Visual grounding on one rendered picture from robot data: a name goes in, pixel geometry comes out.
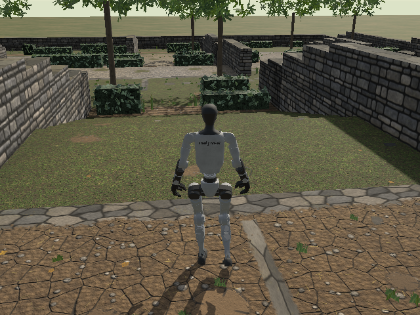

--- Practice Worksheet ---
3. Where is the left robot upper arm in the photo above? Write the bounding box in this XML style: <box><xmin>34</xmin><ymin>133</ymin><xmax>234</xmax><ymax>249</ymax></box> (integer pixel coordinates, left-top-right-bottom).
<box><xmin>178</xmin><ymin>132</ymin><xmax>196</xmax><ymax>169</ymax></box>

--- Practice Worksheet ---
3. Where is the right robot hand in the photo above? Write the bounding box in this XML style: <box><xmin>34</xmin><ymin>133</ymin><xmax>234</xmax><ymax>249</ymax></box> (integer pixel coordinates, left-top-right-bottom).
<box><xmin>235</xmin><ymin>181</ymin><xmax>250</xmax><ymax>194</ymax></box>

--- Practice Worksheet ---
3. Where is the left robot hand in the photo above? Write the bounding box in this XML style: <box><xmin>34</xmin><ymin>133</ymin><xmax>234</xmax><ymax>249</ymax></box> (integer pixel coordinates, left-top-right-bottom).
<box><xmin>171</xmin><ymin>183</ymin><xmax>186</xmax><ymax>197</ymax></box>

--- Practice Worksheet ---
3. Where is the left robot forearm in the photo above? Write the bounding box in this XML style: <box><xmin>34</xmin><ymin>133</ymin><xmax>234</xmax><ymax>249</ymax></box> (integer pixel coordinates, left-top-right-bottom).
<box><xmin>173</xmin><ymin>159</ymin><xmax>185</xmax><ymax>185</ymax></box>

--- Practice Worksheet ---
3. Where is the right robot upper arm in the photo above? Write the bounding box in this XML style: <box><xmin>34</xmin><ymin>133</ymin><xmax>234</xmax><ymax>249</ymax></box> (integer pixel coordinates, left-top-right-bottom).
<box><xmin>223</xmin><ymin>132</ymin><xmax>242</xmax><ymax>168</ymax></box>

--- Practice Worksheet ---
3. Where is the right robot forearm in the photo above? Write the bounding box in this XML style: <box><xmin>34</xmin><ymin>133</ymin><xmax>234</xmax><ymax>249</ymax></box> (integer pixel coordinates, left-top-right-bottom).
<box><xmin>236</xmin><ymin>158</ymin><xmax>249</xmax><ymax>183</ymax></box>

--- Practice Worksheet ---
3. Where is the robot left thigh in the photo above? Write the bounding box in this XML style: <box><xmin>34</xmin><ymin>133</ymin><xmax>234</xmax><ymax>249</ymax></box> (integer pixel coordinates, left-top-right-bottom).
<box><xmin>188</xmin><ymin>182</ymin><xmax>205</xmax><ymax>226</ymax></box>

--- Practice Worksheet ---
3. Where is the right robot shin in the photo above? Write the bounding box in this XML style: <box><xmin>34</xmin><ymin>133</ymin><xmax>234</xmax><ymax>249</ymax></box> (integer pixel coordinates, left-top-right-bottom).
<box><xmin>220</xmin><ymin>214</ymin><xmax>231</xmax><ymax>259</ymax></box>

